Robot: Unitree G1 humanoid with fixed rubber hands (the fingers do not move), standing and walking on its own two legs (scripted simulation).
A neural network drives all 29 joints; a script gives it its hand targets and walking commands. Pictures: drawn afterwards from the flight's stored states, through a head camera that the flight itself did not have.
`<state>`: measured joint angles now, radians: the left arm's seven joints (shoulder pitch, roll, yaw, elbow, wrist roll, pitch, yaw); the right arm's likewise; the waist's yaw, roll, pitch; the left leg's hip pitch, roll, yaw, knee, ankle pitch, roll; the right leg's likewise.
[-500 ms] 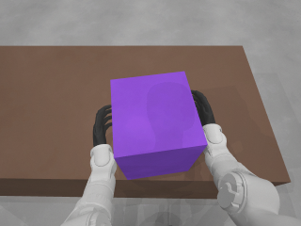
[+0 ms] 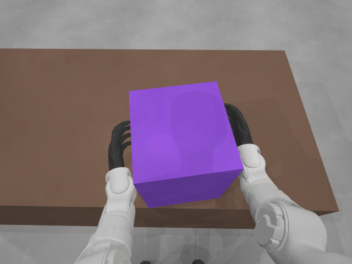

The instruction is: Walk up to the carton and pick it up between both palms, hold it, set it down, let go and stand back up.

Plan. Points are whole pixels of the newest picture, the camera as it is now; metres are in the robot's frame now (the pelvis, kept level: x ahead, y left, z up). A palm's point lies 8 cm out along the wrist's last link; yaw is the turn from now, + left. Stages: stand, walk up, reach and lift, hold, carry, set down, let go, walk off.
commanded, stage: reach and lift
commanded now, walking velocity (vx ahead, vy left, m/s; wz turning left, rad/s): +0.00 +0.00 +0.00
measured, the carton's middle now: (179, 150) +0.40 +0.01 -0.05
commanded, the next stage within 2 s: none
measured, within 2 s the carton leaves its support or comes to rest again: leaves its support in 0.74 s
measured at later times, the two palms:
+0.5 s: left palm (118, 162) +0.35 +0.15 -0.02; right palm (242, 140) +0.41 -0.13 -0.01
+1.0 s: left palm (112, 158) +0.34 +0.16 +0.02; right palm (248, 134) +0.40 -0.13 +0.04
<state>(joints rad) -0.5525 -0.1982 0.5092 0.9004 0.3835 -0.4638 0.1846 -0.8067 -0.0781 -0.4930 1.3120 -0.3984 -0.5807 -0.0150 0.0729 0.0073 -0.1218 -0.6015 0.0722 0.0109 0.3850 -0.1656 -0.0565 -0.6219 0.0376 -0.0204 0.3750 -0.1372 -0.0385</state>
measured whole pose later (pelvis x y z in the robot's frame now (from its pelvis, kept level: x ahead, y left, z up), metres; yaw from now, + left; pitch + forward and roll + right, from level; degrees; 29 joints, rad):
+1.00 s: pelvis -0.02 +0.01 +0.00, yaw +1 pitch +18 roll -1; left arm -0.56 -0.10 0.30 1.01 0.16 -0.39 0.23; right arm -0.78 -0.11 -0.14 1.28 -0.10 -0.44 -0.10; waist 0.04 0.02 -0.21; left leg -0.57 0.07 0.00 0.44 -0.18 -0.05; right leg -0.57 0.03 -0.04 0.40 -0.14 -0.03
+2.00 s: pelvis -0.02 +0.03 +0.01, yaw +3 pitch -5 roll -1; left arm -0.44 -0.10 0.22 0.19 0.27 0.44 0.07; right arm -0.59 -0.05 -0.03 0.60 0.14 0.15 -0.17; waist -0.07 -0.05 0.01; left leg -0.06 0.02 -0.04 0.34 -0.18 -0.01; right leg -0.03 -0.01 -0.05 0.26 -0.14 0.01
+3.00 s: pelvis -0.02 +0.04 +0.01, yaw +3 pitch -9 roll -1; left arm -0.54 -0.09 0.25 0.09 0.34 0.60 -0.01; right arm -0.61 -0.05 -0.03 0.53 0.15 0.20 -0.20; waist -0.08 -0.05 0.07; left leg 0.00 0.01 -0.02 0.35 -0.20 0.00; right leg 0.04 -0.02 -0.05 0.27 -0.15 0.02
